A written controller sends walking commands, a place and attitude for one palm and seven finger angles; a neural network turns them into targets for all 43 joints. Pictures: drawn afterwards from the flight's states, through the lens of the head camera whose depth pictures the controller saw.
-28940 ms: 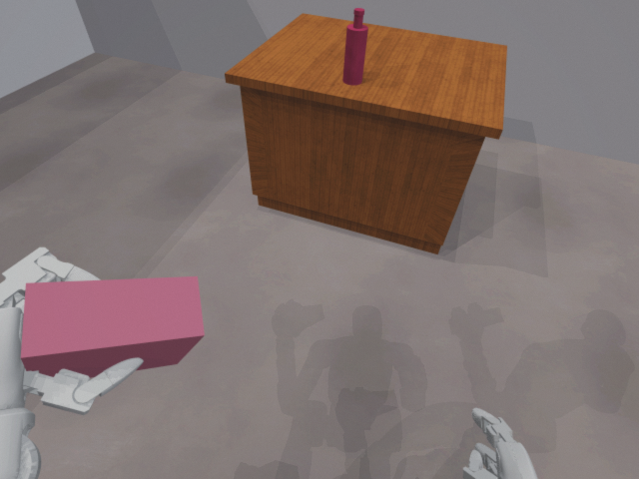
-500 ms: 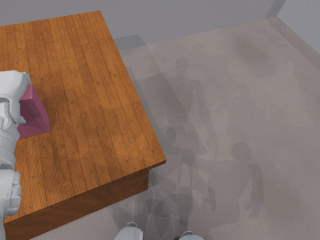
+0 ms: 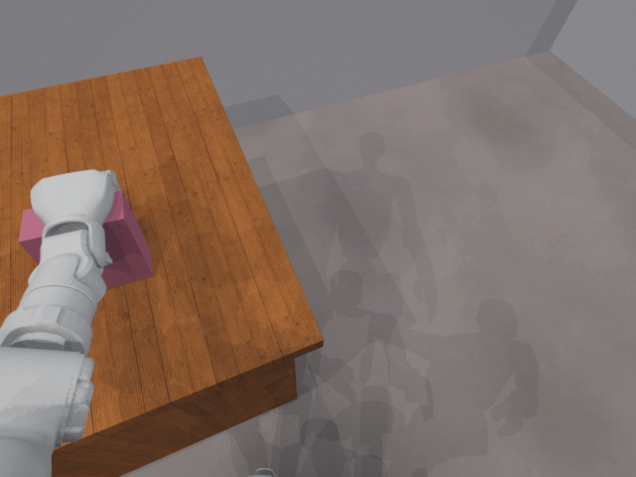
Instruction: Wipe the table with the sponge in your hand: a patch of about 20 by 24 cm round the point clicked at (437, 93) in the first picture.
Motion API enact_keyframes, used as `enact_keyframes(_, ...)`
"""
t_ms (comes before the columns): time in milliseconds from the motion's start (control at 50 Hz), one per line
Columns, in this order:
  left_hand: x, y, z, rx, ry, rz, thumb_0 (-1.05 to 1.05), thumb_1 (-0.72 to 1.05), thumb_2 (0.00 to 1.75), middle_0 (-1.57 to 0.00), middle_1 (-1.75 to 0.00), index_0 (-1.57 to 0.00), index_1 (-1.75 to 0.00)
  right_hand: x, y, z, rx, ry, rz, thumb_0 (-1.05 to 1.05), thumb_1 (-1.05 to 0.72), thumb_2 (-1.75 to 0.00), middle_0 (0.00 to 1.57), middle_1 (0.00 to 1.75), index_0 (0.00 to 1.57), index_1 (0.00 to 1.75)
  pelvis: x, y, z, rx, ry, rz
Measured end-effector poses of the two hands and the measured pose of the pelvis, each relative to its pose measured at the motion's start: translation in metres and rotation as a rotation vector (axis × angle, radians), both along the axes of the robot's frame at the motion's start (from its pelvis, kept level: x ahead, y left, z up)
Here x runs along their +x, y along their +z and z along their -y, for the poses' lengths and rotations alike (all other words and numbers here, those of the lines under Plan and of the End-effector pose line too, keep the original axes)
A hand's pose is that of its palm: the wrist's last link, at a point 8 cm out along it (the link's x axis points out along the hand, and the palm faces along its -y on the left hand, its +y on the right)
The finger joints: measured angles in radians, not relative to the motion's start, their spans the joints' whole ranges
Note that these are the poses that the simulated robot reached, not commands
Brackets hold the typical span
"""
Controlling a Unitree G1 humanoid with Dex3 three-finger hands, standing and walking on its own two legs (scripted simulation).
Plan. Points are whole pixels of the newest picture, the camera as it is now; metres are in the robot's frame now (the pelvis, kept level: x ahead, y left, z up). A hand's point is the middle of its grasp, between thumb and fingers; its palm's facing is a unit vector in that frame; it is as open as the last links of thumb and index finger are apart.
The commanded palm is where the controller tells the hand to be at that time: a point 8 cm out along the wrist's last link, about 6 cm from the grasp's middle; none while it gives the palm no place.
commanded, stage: wipe back along the middle lane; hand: left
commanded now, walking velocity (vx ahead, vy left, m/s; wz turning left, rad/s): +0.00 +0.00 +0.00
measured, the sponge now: (100, 255) +0.42 +0.33 -0.04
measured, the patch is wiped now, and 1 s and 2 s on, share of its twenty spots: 0.25 0.45 0.65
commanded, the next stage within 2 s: slide across to the third lane in 1.74 s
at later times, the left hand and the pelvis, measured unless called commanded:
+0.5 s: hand (99, 244) +0.41 +0.30 +0.02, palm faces -0.08 +0.00 -1.00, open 9.8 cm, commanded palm +0.38 +0.28 +0.04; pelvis +0.00 +0.00 +0.00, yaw +0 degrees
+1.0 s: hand (104, 267) +0.37 +0.28 +0.02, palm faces -0.06 +0.01 -1.00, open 9.8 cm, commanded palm +0.33 +0.25 +0.04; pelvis -0.01 +0.01 +0.01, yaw +1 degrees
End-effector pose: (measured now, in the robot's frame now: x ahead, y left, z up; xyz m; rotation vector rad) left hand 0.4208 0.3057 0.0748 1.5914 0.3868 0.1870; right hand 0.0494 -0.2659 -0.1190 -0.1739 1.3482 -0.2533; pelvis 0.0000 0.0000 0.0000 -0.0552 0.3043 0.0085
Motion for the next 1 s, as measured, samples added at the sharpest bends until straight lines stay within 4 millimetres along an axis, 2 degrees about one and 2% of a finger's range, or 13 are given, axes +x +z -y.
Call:
enact_keyframes(180,-0.001,-0.001,0.005,0.008,0.04,-0.004,0.0,-0.51,1.13,-0.75,-1.38,-0.75,-1.41,-0.011,0.002,0.015,-0.009,-0.015,-0.023,0.0,-0.91,-0.89,0.2,0.3,0.2,0.3,-0.001,0.001,0.008,0.005,0.0,0.0)
enact_keyframes(360,-0.015,-0.002,0.012,-0.018,0.015,0.011,0.0,-0.49,1.12,-0.74,-1.4,-0.73,-1.43,-0.012,0.005,0.019,-0.012,-0.029,-0.011,0.01,-0.91,-0.89,0.2,0.3,0.2,0.3,0.001,0.003,0.007,0.007,-0.007,0.022)
enact_keyframes(760,-0.053,-0.004,0.021,-0.015,0.001,0.084,0.0,-0.46,1.11,-0.71,-1.43,-0.7,-1.46,0.038,0.008,-0.018,0.05,0.034,0.141,0.01,-0.91,-0.89,0.2,0.3,0.2,0.3,-0.008,0.004,-0.008,0.008,0.0,0.07)
enact_keyframes(1000,-0.065,-0.004,0.032,-0.011,0.001,0.076,0.0,-0.46,1.11,-0.7,-1.43,-0.7,-1.46,0.06,0.009,-0.03,0.073,0.068,0.176,0.01,-0.91,-0.89,0.2,0.3,0.2,0.3,-0.005,0.006,-0.01,0.013,0.008,0.093)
